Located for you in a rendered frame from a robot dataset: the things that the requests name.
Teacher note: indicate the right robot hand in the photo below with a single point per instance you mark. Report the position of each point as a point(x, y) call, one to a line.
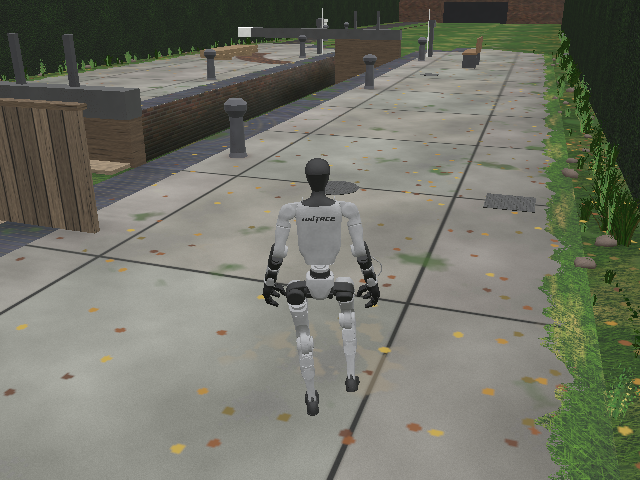
point(373, 291)

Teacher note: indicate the left robot hand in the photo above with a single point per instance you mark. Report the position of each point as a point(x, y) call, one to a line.
point(270, 290)

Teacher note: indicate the robot right thigh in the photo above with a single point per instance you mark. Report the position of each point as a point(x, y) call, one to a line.
point(344, 292)

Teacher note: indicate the left robot forearm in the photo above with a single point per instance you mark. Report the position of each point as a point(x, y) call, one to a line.
point(273, 268)

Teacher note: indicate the robot left upper arm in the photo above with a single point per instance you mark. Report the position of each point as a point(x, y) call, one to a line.
point(286, 213)

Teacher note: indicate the right robot forearm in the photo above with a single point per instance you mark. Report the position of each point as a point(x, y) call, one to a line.
point(367, 268)

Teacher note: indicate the robot left foot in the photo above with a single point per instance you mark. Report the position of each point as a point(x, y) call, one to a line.
point(312, 407)

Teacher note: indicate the robot right upper arm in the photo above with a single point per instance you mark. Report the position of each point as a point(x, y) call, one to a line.
point(350, 211)

